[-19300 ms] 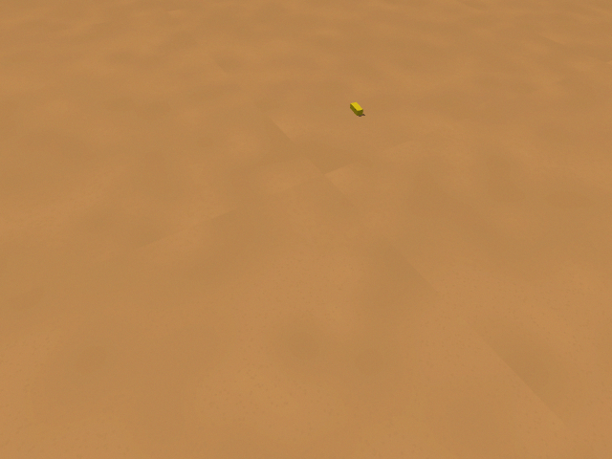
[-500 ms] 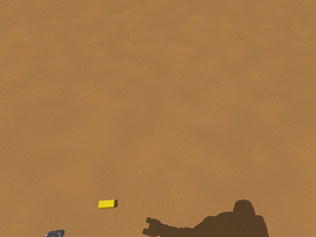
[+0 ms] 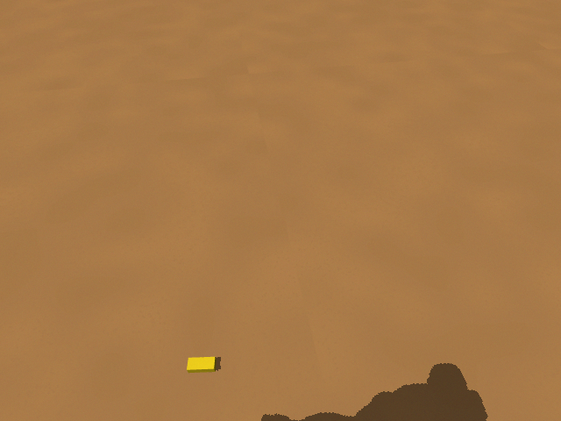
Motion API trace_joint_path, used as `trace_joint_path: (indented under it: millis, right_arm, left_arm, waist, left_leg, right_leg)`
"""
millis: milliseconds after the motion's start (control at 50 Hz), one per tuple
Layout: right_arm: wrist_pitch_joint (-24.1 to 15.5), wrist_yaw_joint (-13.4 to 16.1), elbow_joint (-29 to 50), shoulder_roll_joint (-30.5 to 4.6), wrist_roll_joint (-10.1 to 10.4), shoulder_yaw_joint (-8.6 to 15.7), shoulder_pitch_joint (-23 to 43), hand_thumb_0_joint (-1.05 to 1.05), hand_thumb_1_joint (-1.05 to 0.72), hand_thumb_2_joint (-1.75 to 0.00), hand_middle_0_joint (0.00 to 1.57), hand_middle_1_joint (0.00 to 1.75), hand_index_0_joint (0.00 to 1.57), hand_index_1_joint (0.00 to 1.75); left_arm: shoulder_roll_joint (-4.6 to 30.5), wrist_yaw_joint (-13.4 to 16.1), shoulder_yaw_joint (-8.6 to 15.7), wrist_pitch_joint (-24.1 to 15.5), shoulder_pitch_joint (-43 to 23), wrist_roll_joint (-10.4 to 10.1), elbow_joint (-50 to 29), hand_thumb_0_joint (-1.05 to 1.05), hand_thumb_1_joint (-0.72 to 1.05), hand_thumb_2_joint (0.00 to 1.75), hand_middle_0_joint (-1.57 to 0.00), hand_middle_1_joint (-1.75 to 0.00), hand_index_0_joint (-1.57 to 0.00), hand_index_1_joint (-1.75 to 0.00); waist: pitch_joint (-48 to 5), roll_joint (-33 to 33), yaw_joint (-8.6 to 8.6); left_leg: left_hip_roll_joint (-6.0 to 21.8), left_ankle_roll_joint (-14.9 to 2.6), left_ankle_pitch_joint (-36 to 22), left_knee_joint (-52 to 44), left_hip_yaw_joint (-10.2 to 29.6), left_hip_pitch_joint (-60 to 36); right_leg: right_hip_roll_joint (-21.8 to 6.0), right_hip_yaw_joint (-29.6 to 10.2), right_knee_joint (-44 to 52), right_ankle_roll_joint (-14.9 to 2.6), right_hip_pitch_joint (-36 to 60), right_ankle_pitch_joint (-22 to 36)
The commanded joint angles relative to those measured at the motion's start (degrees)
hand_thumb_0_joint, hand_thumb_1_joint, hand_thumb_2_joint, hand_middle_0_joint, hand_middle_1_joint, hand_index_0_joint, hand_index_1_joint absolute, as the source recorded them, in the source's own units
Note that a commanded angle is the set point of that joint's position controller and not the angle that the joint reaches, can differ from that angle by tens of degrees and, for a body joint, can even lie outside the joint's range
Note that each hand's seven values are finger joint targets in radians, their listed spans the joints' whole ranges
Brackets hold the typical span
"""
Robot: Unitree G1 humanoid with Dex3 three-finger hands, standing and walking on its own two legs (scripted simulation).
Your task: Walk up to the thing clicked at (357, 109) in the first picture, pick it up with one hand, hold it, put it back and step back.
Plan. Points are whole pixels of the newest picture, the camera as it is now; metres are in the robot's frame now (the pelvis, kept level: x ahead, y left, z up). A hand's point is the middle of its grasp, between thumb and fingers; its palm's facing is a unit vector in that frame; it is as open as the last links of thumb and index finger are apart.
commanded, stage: walk up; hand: left
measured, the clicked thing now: (201, 364) +0.43 +0.29 -0.76
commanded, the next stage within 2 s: stand in 0.52 s
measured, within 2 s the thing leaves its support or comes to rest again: neither
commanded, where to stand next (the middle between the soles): +0.06 +0.00 m, yaw +2 degrees
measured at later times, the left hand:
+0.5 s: hand out of the picture +0.10 +0.25 -0.15, palm faces -0.02 -0.94 -0.35, open 7.4 cm
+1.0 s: hand out of the picture +0.07 +0.25 -0.16, palm faces -0.01 -0.94 -0.34, open 7.4 cm
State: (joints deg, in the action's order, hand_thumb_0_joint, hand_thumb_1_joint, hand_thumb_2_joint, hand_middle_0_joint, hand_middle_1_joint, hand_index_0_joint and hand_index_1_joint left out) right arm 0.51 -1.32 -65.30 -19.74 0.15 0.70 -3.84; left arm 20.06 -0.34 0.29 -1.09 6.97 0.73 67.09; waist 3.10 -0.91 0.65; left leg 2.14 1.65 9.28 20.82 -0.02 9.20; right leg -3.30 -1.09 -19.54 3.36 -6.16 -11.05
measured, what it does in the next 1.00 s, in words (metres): stands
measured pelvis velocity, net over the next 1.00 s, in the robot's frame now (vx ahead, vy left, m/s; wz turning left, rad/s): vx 0.01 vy -0.01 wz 0.01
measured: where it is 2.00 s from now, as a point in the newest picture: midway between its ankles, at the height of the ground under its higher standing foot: outside the picture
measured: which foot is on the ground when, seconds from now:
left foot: down 0.00-1.00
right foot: down 0.00-1.00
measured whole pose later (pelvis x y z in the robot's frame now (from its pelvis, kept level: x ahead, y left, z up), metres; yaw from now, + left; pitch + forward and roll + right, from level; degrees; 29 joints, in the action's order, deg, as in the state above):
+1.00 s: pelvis +0.01 -0.01 +0.00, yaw +1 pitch -2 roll +0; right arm 0.0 -0.8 -64.3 -20.1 -0.3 0.1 -5.6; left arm 20.4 -0.6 0.7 -0.3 6.9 1.0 64.5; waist 3.4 0.1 -0.1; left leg 2.6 2.3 9.3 20.1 0.8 8.5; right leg -2.8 -0.3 -19.1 2.7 -5.3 -11.4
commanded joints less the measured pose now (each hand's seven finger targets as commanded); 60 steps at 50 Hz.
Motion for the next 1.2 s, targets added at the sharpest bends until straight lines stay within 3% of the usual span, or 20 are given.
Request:
trace_joint_path:
  millis: [0, 340, 480, 500, 640, 900, 1000, 1080, 1180]
  right_arm:
    - [-1.21, 0.78, 3.50, -12.38, -0.07, 2.55, 2.50, 0.00, -0.90, -0.90, 0.20, 0.30, 0.20, 0.30]
    - [-0.93, 0.91, 3.81, -12.28, -0.22, 2.74, 2.08, 0.00, -0.90, -0.90, 0.20, 0.30, 0.20, 0.30]
    - [-0.95, 0.96, 3.95, -12.40, -0.29, 2.70, 1.92, 0.00, -0.90, -0.90, 0.20, 0.30, 0.20, 0.30]
    - [-1.32, 1.18, 4.22, -12.26, -0.69, 2.46, 1.99, 0.00, -0.90, -0.90, 0.20, 0.30, 0.20, 0.30]
    - [-2.09, 1.40, 4.17, -12.73, -0.61, 2.18, 1.21, 0.00, -0.90, -0.90, 0.20, 0.30, 0.20, 0.30]
    - [-1.85, 1.31, 4.36, -13.00, -0.62, 1.99, 0.95, 0.00, -0.90, -0.90, 0.20, 0.30, 0.20, 0.30]
    - [-1.89, 1.31, 4.42, -13.25, -0.65, 2.10, 0.84, 0.00, -0.90, -0.90, 0.20, 0.30, 0.20, 0.30]
    - [-2.09, 1.25, 4.46, -13.14, -0.66, 2.01, 0.44, 0.00, -0.90, -0.90, 0.20, 0.30, 0.20, 0.30]
    - [-1.80, 1.21, 4.42, -13.07, -0.53, 1.93, 0.33, 0.00, -0.90, -0.90, 0.20, 0.30, 0.20, 0.30]
  left_arm:
    - [12.48, 0.98, 1.94, -1.29, -3.62, -0.20, -3.64, 0.00, 0.90, 0.90, -0.20, -0.30, -0.20, -0.30]
    - [12.34, 1.27, 2.34, -1.15, -4.52, -0.03, -4.98, 0.00, 0.90, 0.90, -0.20, -0.30, -0.20, -0.30]
    - [12.31, 1.23, 2.37, -0.98, -4.96, -0.14, -5.37, 0.00, 0.90, 0.90, -0.20, -0.30, -0.20, -0.30]
    - [13.20, 1.17, 2.63, -0.66, -4.04, -0.04, -5.30, 0.00, 0.90, 0.90, -0.20, -0.30, -0.20, -0.30]
    - [12.44, 0.79, 2.46, -0.59, -3.46, -0.28, -5.90, 0.00, 0.90, 0.90, -0.20, -0.30, -0.20, -0.30]
    - [12.70, 0.48, 2.44, -0.27, -2.12, -0.01, -5.94, 0.00, 0.90, 0.90, -0.20, -0.30, -0.20, -0.30]
    - [12.64, 0.41, 2.35, -0.23, -1.80, 0.12, -6.00, 0.00, 0.90, 0.90, -0.20, -0.30, -0.20, -0.30]
    - [12.89, 0.45, 2.42, -0.43, -1.49, -0.07, -6.11, 0.00, 0.90, 0.90, -0.20, -0.30, -0.20, -0.30]
    - [12.96, 0.54, 2.25, -0.55, -1.15, -0.06, -6.19, 0.00, 0.90, 0.90, -0.20, -0.30, -0.20, -0.30]
  waist:
    - [-4.94, 1.64, -0.96]
    - [-5.60, 0.62, -0.90]
    - [-5.05, 0.02, -0.90]
    - [-4.53, 2.38, -0.65]
    - [-6.51, 0.21, -0.67]
    - [-3.31, -0.09, -0.68]
    - [-3.48, -0.19, -0.62]
    - [-4.69, 0.30, -0.70]
    - [-3.59, 1.06, -0.84]
  left_leg:
    - [4.81, -2.86, -5.04, -3.29, 4.12, -4.17]
    - [4.87, -2.80, -8.43, -3.23, 3.72, -3.87]
    - [4.64, -2.67, -7.57, -3.46, 3.88, -3.13]
    - [5.35, -2.26, -7.35, -3.89, 4.43, -2.56]
    - [5.59, -2.27, -13.13, -2.56, 3.86, -3.64]
    - [5.15, -2.47, -2.59, -4.18, 4.46, -2.10]
    - [5.32, -2.55, -2.37, -4.21, 4.79, -1.96]
    - [5.28, -2.62, -6.15, -3.29, 4.65, -2.99]
    - [5.03, -2.61, -4.35, -3.23, 4.64, -2.56]
  right_leg:
    - [-3.75, -2.47, 3.54, -3.16, -2.78, 6.94]
    - [-3.96, -1.71, 3.26, -3.28, 0.41, 9.54]
    - [-3.77, -1.65, 2.99, -3.43, 0.79, 9.17]
    - [-3.84, -1.68, 3.09, -3.58, 0.13, 6.43]
    - [-4.37, -1.94, 2.35, -3.85, 2.09, 11.63]
    - [-3.95, -2.11, 4.14, -3.99, -1.28, 3.24]
    - [-3.94, -2.16, 3.97, -4.11, -1.51, 2.67]
    - [-4.13, -2.38, 3.46, -4.13, -0.75, 5.21]
    - [-4.12, -2.39, 4.28, -3.96, -1.83, 3.68]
